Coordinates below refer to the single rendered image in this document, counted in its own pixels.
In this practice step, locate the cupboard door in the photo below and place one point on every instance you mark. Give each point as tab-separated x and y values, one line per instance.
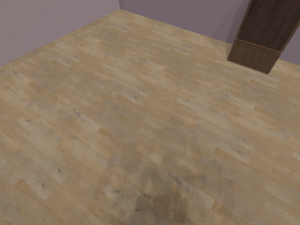
270	22

